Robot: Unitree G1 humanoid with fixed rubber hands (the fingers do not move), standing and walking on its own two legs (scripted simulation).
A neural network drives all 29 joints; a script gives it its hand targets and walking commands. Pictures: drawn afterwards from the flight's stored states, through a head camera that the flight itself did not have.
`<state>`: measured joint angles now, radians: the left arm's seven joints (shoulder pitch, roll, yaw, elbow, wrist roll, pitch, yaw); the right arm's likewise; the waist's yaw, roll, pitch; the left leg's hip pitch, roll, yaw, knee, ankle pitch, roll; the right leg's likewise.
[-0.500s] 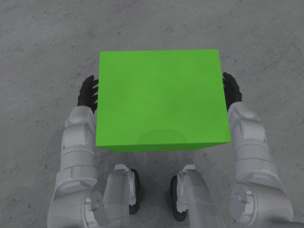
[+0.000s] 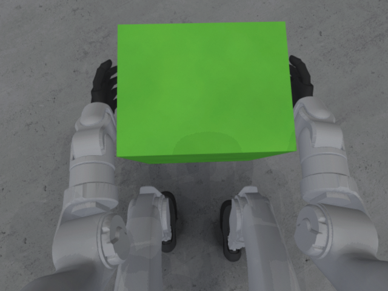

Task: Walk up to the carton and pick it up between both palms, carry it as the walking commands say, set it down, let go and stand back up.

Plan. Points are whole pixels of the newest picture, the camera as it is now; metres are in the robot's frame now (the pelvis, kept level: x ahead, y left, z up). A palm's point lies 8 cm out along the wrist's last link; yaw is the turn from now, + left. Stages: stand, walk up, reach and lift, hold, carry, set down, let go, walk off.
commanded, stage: set down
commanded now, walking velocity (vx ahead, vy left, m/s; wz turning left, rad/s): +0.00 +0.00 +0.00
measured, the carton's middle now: (200, 110) +0.47 +0.00 -0.17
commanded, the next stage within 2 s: none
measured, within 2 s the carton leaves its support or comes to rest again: rests again in 1.60 s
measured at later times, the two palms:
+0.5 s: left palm (118, 103) +0.49 +0.19 -0.19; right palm (279, 99) +0.49 -0.18 -0.19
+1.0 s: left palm (129, 103) +0.51 +0.19 -0.27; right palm (268, 102) +0.51 -0.18 -0.27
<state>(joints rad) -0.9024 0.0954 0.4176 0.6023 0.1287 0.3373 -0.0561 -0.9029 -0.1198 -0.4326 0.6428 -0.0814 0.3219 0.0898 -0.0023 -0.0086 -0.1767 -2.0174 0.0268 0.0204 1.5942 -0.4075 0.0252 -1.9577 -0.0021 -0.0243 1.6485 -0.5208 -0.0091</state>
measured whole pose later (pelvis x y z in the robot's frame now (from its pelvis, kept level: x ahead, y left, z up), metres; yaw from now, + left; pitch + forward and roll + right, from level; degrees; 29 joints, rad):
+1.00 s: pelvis -0.01 +0.00 -0.13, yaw +0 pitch +45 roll -1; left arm -1.23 0.28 0.28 0.81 -0.04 0.26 0.04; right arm -1.22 -0.27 -0.28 0.81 0.07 0.26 -0.03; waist 0.00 -0.01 0.11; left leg -2.34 0.03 0.01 2.03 -0.46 0.03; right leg -2.28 0.01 -0.02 2.09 -0.60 -0.01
